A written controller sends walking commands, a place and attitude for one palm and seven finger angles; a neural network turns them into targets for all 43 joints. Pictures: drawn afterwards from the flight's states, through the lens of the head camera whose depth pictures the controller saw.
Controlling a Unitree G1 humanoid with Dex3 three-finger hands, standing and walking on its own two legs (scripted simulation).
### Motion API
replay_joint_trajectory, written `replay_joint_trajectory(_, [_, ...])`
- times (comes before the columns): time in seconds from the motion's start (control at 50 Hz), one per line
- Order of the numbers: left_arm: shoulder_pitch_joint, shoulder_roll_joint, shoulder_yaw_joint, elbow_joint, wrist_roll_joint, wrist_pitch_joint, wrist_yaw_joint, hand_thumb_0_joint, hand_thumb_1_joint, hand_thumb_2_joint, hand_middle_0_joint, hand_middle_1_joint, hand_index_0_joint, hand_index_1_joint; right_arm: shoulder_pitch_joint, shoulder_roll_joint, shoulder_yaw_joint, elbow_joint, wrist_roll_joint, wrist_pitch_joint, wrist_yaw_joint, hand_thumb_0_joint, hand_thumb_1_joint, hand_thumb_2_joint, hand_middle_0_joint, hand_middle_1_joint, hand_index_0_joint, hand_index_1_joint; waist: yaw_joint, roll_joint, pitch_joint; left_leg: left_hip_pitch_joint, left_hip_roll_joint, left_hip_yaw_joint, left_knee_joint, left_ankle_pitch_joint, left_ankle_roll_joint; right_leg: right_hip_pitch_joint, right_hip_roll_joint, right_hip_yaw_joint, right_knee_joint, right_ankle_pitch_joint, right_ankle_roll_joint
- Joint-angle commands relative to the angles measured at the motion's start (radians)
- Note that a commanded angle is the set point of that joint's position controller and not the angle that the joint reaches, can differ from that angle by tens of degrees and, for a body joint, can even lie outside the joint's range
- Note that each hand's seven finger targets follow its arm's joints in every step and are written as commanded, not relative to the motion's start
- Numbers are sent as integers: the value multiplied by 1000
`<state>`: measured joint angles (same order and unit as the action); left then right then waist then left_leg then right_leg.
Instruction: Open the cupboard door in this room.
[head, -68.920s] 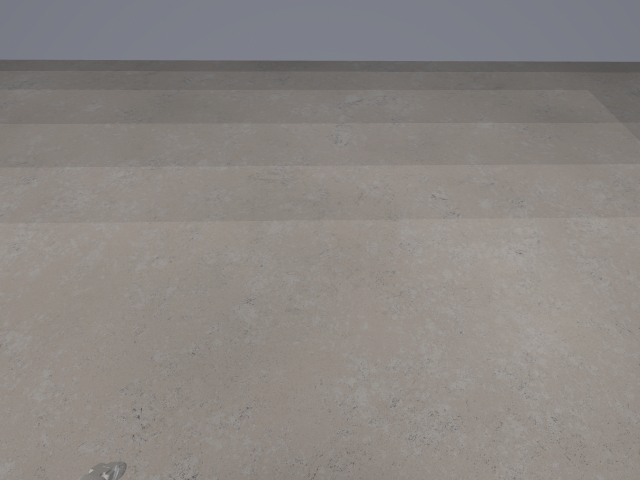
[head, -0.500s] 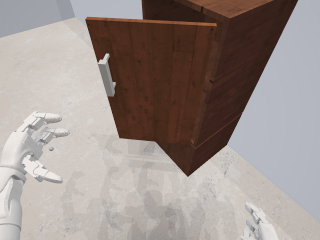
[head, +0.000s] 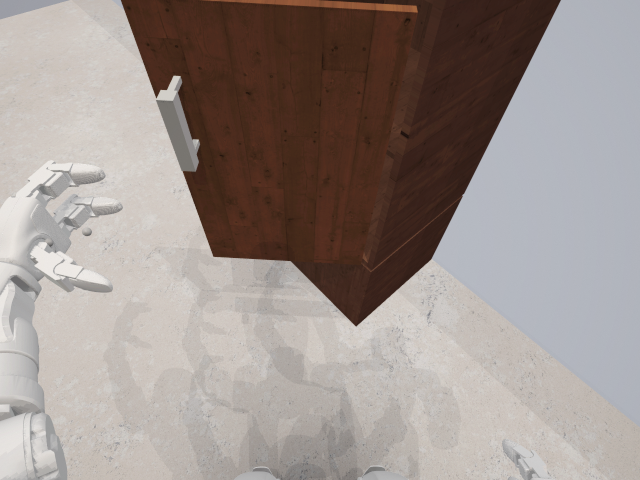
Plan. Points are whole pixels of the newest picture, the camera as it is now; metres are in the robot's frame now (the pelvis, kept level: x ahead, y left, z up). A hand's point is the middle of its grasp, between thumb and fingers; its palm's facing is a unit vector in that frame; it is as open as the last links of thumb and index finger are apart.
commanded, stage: move the hooked fingers beside the handle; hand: left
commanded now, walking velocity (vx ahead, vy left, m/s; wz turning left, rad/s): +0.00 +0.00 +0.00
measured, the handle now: (183, 125) +0.60 +0.23 +0.08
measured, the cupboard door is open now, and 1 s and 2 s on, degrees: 45 45 45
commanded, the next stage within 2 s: none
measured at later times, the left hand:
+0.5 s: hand (108, 181) +0.46 +0.29 +0.09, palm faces -0.04 -1.00 +0.00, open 14.0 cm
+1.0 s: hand (120, 142) +0.53 +0.30 +0.09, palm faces -0.04 -1.00 +0.01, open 14.0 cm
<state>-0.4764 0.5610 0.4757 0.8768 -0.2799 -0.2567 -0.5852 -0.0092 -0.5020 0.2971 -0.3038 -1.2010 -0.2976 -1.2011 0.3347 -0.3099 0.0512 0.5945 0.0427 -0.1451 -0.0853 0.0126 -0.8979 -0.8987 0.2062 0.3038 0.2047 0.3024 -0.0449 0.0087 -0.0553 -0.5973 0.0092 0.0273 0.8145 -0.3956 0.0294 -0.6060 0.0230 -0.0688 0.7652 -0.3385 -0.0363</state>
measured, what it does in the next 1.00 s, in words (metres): stands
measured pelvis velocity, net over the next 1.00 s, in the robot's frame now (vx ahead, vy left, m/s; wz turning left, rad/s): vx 0.01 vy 0.02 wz -0.03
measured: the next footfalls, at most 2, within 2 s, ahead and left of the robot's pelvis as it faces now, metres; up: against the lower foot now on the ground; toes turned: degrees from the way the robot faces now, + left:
none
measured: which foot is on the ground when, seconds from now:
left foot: down 0.00-1.00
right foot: down 0.00-1.00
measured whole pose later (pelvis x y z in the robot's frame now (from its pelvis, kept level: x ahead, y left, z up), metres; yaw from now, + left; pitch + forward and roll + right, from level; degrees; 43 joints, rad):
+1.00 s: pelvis +0.01 +0.02 -0.02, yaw -2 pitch +22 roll -5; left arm -1.03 0.84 0.52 1.31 -0.10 -0.28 -0.55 -0.01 -0.50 0.30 -0.30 -1.20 -0.30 -1.20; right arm 0.44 -0.31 0.07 0.60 0.00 0.07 -0.05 0.01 -0.90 -0.90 0.21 0.30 0.21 0.30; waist -0.19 0.01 -0.06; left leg -0.88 0.03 0.02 0.95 -0.45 0.06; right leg -0.85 0.04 -0.08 0.82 -0.35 -0.01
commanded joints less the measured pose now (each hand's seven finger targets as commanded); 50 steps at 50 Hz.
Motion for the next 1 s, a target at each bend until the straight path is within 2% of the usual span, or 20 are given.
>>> replay_joint_trajectory(0.0, [-366,337,75,-175,-16,-88,-10,0,-500,300,-300,-1200,-300,-1200,48,-157,-68,-112,2,-18,-7,0,-900,-900,200,300,200,300,4,75,-356,94,-11,-46,-96,269,3,204,-4,77,-66,255,5])
replay_joint_trajectory(0.04, [-420,329,58,-149,-8,-93,-8,0,-500,300,-300,-1200,-300,-1200,62,-160,-69,-100,2,-9,-6,0,-900,-900,200,300,200,300,-13,93,-336,99,-8,-51,-96,255,2,158,-1,68,-68,226,5])
replay_joint_trajectory(0.08, [-451,374,89,-100,-7,-95,-8,0,-500,300,-300,-1200,-300,-1200,85,-168,-72,-88,-1,6,-8,0,-900,-900,200,300,200,300,-20,39,-351,79,-5,-51,-86,264,7,171,1,72,-63,245,9])
replay_joint_trajectory(0.12, [-469,388,91,-101,8,-104,-7,0,-500,300,-300,-1200,-300,-1200,96,-168,-73,-87,-3,16,-6,0,-900,-900,200,300,200,300,-13,92,-382,97,-6,-55,-88,290,3,168,1,66,-53,258,5])
replay_joint_trajectory(0.14, [-483,357,58,-121,12,-110,-8,0,-500,300,-300,-1200,-300,-1200,95,-163,-74,-88,-3,19,-3,0,-900,-900,200,300,200,300,-21,141,-398,138,-5,-56,-85,316,-1,143,3,61,-52,262,3])
replay_joint_trajectory(0.18, [-492,387,83,-140,10,-116,-4,0,-500,300,-300,-1200,-300,-1200,111,-167,-78,-84,-7,31,0,0,-900,-900,200,300,200,300,-15,138,-441,179,2,-68,-76,392,-8,141,9,53,-42,297,2])
replay_joint_trajectory(0.22, [-479,340,55,-61,9,-101,-1,0,-500,300,-300,-1200,-300,-1200,115,-164,-74,-81,-6,42,4,0,-900,-900,200,300,200,300,-33,88,-370,142,6,-66,-80,354,-5,106,12,45,-52,271,6])
replay_joint_trajectory(0.24, [-506,369,74,-35,15,-98,4,0,-500,300,-300,-1200,-300,-1200,119,-171,-74,-77,-6,49,4,0,-900,-900,200,300,200,300,-32,76,-341,112,6,-69,-84,325,-4,98,11,44,-52,252,5])
replay_joint_trajectory(0.32, [-609,400,62,7,51,-103,15,0,-500,300,-300,-1200,-300,-1200,141,-175,-72,-71,-12,71,5,0,-900,-900,200,300,200,300,-50,115,-362,121,8,-74,-73,330,-6,62,11,42,-40,237,5])
replay_joint_trajectory(0.38, [-665,400,57,-25,56,-132,25,0,-500,300,-300,-1200,-300,-1200,162,-176,-78,-66,-19,84,10,0,-900,-900,200,300,200,300,-55,157,-444,211,18,-92,-50,437,-24,26,17,36,-23,257,4])
replay_joint_trajectory(0.44, [-673,368,36,51,62,-124,30,0,-500,300,-300,-1200,-300,-1200,173,-178,-75,-54,-22,102,16,0,-900,-900,200,300,200,300,-69,123,-413,202,25,-101,-45,443,-28,-13,20,27,-22,239,6])
replay_joint_trajectory(0.5, [-720,418,52,114,79,-109,33,0,-500,300,-300,-1200,-300,-1200,184,-185,-70,-50,-23,121,15,0,-900,-900,200,300,200,300,-79,100,-397,140,20,-94,-37,398,-18,-2,19,33,-18,240,8])
replay_joint_trajectory(0.56, [-774,472,72,124,99,-114,47,0,-500,300,-300,-1200,-300,-1200,194,-189,-65,-53,-26,136,14,0,-900,-900,200,300,200,300,-84,127,-399,122,20,-96,-26,391,-19,-15,22,33,-5,237,2])
replay_joint_trajectory(0.64, [-823,487,73,116,111,-134,47,0,-500,300,-300,-1200,-300,-1200,218,-189,-67,-42,-32,152,19,0,-900,-900,200,300,200,300,-97,164,-477,166,26,-100,1,465,-25,-23,26,38,3,268,8])
replay_joint_trajectory(0.7, [-811,509,80,194,111,-112,31,0,-500,300,-300,-1200,-300,-1200,232,-193,-62,-39,-32,170,19,0,-900,-900,200,300,200,300,-109,127,-452,114,25,-91,12,447,-13,-17,31,40,3,286,12])
replay_joint_trajectory(0.74, [-861,525,60,200,134,-97,29,0,-500,300,-300,-1200,-300,-1200,234,-194,-56,-40,-31,179,19,0,-900,-900,200,300,200,300,-122,170,-424,77,23,-88,10,397,-8,-33,28,42,2,261,11])
replay_joint_trajectory(0.78, [-914,579,89,173,141,-103,31,0,-500,300,-300,-1200,-300,-1200,253,-200,-59,-37,-35,189,14,0,-900,-900,200,300,200,300,-122,190,-474,118,28,-101,21,452,-19,-43,31,36,12,271,9])
replay_joint_trajectory(0.8, [-897,571,86,185,144,-101,31,0,-500,300,-300,-1200,-300,-1200,261,-199,-59,-40,-37,193,16,0,-900,-900,200,300,200,300,-123,194,-495,131,28,-102,26,467,-19,-49,33,36,13,273,9])
replay_joint_trajectory(0.92, [-956,567,61,238,155,-82,31,0,-500,300,-300,-1200,-300,-1200,291,-202,-52,-24,-42,212,21,0,-900,-900,200,300,200,300,-157,201,-470,114,34,-107,43,467,-13,-90,39,31,7,270,12])
replay_joint_trajectory(0.98, [-983,637,97,239,172,-72,38,0,-500,300,-300,-1200,-300,-1200,307,-208,-49,-26,-45,220,20,0,-900,-900,200,300,200,300,-160,205,-502,107,36,-110,54,495,-13,-83,42,31,15,293,12])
